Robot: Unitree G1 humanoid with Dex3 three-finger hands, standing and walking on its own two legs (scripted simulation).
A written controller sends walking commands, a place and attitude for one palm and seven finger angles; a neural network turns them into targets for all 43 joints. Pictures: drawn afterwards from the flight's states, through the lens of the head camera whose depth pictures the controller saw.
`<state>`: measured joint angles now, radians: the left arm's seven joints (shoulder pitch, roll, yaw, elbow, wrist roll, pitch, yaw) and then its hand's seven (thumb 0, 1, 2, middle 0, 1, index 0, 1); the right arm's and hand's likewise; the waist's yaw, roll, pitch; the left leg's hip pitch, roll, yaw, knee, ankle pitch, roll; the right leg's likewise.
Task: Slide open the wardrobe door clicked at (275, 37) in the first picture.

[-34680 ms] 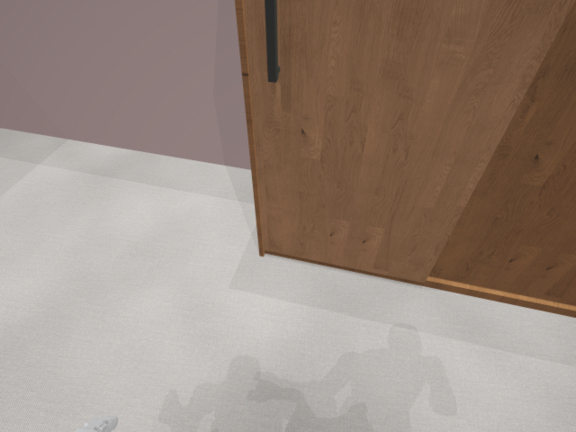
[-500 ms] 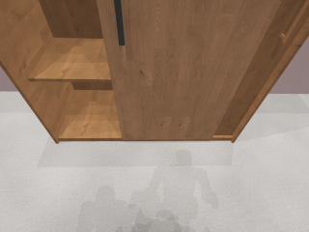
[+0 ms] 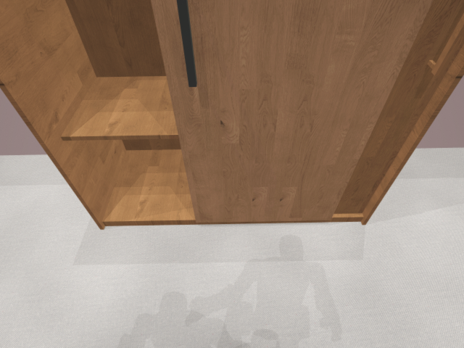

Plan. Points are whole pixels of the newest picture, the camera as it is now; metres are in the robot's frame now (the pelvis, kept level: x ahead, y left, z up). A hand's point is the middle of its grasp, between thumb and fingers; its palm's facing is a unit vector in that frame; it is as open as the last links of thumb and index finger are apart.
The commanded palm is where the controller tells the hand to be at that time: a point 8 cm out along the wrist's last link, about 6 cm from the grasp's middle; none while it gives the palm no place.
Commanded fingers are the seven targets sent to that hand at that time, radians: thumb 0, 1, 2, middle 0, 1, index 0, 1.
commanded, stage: let the arm hang, fingers relaxed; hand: left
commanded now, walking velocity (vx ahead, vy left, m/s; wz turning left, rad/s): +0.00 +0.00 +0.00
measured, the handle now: (187, 32) +0.76 +0.15 +0.19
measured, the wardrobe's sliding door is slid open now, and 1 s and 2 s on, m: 0.47 0.47 0.47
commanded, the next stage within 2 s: look to check the result in 0.28 s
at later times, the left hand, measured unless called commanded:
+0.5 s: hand out of the picture +0.11 +0.23 -0.15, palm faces -0.03 -0.95 -0.31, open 7.4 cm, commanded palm none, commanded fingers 0.00 0.90 0.90 -0.20 -0.30 -0.20 -0.30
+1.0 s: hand out of the picture +0.13 +0.22 -0.15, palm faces -0.03 -0.94 -0.33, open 7.4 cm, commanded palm none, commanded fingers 0.00 0.90 0.90 -0.20 -0.30 -0.20 -0.30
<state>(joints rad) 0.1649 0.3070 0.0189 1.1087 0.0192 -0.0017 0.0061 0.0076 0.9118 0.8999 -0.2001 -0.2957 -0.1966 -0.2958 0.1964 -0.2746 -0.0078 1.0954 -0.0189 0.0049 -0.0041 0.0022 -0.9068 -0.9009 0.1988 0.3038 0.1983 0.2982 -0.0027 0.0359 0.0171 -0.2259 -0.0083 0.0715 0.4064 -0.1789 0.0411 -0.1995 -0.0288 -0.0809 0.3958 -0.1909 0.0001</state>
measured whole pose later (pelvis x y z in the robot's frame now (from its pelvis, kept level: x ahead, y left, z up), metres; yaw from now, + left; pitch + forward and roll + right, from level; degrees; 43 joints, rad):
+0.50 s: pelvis +0.03 -0.01 +0.01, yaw +0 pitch +0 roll +0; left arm 0.10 0.31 0.00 1.13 0.02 -0.02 0.00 0.01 0.91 0.90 -0.20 -0.30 -0.20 -0.30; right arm 0.09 -0.33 0.01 1.12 -0.01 -0.01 -0.01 0.00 -0.91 -0.90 0.20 0.30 0.20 0.30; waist -0.01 0.00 0.03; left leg -0.13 -0.01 0.07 0.30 -0.18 0.02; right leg -0.11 -0.02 -0.09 0.31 -0.20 -0.01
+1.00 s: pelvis +0.05 -0.02 +0.01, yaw +0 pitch -1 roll +0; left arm 0.10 0.32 0.00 1.13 0.01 -0.02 0.00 0.01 0.91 0.90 -0.20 -0.30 -0.20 -0.30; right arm 0.10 -0.33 0.01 1.13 -0.01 0.00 -0.01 0.00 -0.91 -0.90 0.20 0.30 0.20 0.30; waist -0.01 0.01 0.03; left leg -0.09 0.01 0.06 0.28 -0.19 0.00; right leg -0.07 0.00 -0.09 0.28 -0.21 -0.02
